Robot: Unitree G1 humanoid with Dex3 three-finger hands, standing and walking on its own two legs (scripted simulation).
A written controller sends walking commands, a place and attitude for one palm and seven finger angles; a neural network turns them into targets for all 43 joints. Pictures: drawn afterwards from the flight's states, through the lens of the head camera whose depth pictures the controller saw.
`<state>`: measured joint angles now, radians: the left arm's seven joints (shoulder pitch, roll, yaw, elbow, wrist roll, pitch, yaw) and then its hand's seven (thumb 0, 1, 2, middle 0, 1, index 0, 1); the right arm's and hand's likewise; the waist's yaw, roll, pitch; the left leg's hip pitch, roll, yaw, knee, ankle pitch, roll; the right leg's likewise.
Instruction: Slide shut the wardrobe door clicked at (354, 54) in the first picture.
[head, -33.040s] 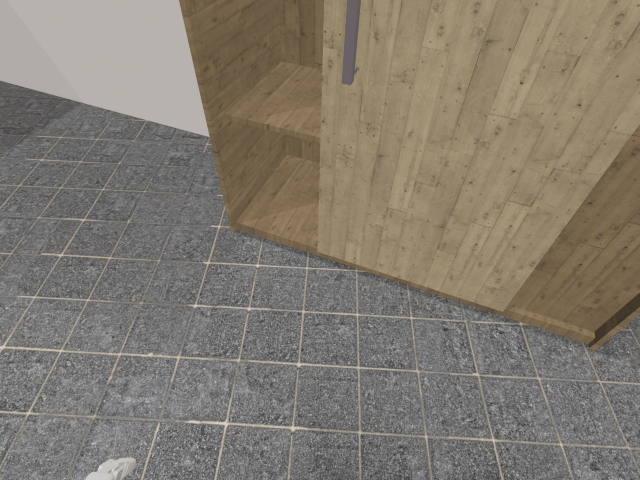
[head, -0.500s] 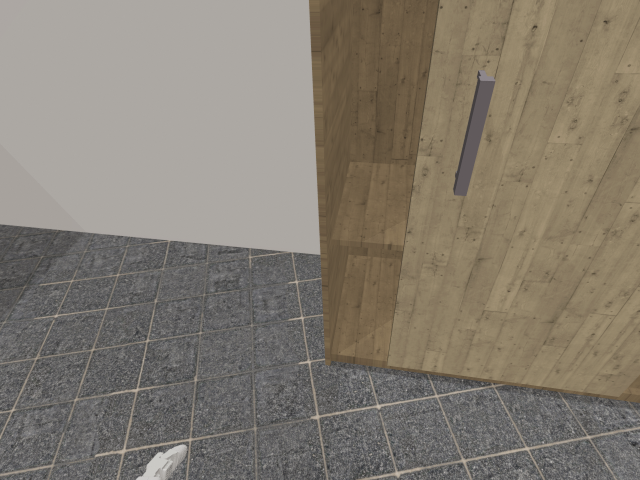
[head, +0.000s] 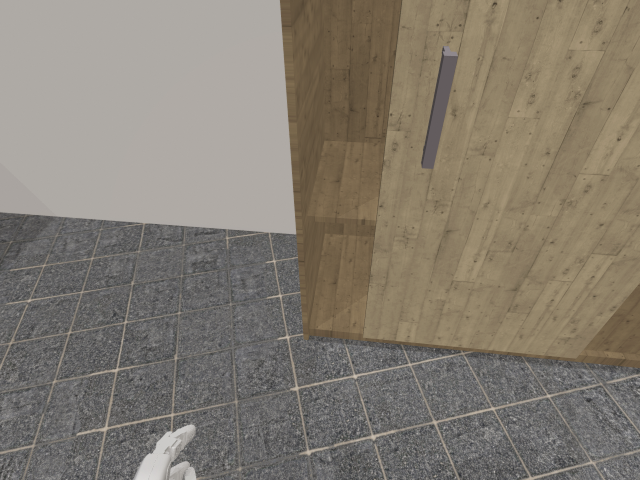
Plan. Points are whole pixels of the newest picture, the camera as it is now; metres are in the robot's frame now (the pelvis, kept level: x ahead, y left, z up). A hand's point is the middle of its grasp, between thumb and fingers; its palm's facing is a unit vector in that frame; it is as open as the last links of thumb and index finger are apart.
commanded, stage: stop stepping back and stand still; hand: right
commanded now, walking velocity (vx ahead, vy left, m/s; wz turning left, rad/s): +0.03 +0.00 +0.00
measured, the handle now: (436, 110) +0.74 -0.19 +0.15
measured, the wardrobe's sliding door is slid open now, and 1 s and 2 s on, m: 0.19 0.19 0.19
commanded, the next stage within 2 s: let the arm hang, fingers relaxed in 0.08 s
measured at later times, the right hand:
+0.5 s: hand out of the picture +0.07 -0.19 -0.17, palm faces +0.02 +0.99 -0.16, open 7.1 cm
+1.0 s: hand out of the picture +0.02 -0.19 -0.16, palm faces +0.06 +0.98 -0.18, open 7.4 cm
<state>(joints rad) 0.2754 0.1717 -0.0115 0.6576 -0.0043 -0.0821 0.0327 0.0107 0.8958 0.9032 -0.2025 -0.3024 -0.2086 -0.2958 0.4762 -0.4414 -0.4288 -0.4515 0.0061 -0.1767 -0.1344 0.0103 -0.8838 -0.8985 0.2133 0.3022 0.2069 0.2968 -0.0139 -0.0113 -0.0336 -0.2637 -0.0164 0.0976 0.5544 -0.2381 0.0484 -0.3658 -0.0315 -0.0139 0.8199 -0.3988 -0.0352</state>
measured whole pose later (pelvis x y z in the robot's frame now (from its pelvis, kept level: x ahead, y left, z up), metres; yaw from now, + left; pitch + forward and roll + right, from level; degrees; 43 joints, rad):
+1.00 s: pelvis +0.04 -0.03 +0.02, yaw -3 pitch -1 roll +0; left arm 0.29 0.14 0.00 1.08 0.02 0.01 0.03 0.02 0.93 0.90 -0.20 -0.30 -0.21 -0.30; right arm 0.28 -0.13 0.01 1.12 -0.01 0.01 -0.02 0.00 -0.91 -0.90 0.20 0.30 0.20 0.29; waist 0.00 -0.02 0.05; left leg -0.23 0.02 -0.07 0.46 -0.22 -0.04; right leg -0.20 0.05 0.00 0.47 -0.25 -0.05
